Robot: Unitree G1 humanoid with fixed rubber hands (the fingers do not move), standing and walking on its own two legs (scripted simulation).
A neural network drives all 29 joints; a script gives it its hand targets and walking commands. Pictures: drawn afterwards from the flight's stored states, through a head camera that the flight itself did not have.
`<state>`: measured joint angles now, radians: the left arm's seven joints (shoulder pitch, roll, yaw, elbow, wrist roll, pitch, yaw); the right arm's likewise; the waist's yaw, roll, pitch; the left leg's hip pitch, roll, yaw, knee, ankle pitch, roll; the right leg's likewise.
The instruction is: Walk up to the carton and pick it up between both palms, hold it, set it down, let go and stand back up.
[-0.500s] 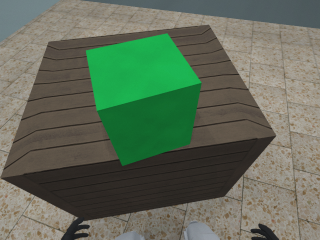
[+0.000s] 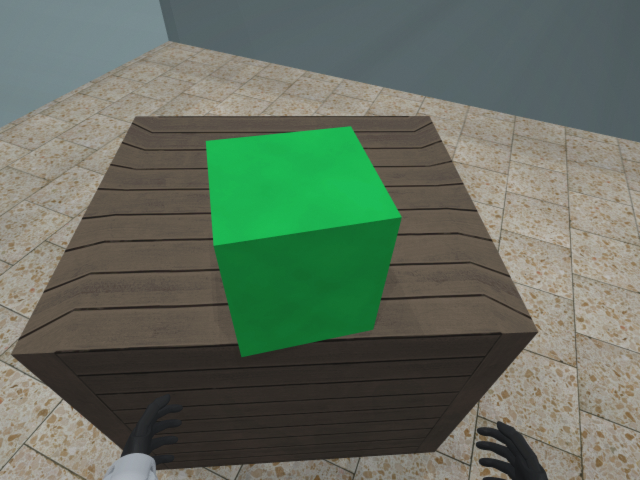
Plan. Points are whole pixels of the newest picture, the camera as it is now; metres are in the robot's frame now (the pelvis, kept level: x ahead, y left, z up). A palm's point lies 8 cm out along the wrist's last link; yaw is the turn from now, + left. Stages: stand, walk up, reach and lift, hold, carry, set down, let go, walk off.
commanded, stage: reach and lift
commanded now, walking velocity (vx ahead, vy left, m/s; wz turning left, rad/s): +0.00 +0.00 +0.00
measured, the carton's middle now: (295, 242) +0.43 +0.04 +0.05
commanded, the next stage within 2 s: none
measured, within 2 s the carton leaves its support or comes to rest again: neither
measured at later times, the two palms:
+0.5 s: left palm (146, 436) +0.19 +0.22 -0.04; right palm (515, 437) +0.18 -0.24 -0.04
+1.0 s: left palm (153, 424) +0.19 +0.20 +0.00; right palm (507, 404) +0.20 -0.22 -0.01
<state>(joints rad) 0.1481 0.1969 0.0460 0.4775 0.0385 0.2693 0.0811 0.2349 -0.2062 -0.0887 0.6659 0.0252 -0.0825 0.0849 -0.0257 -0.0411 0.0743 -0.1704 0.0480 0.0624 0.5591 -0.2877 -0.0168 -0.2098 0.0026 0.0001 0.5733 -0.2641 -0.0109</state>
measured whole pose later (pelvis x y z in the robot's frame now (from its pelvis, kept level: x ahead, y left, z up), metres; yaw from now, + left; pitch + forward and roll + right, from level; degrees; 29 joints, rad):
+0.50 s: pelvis +0.03 -0.01 +0.01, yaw +1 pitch -4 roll +0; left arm 0.29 0.19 0.03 0.36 -0.04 -0.01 0.08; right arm 0.32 -0.19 0.01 0.50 0.14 -0.22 0.05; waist 0.01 -0.04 0.07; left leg -0.05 0.06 0.05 0.34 -0.21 -0.04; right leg -0.10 0.02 -0.02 0.38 -0.21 -0.03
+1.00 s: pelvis +0.05 +0.00 +0.02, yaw +0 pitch -5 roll -1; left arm 0.46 0.09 -0.05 0.15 -0.02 -0.16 0.17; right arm 0.38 -0.28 0.08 0.42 0.31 -0.36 0.12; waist 0.03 -0.01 0.03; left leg -0.01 0.06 0.06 0.36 -0.26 -0.03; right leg -0.03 0.02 -0.01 0.33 -0.22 -0.02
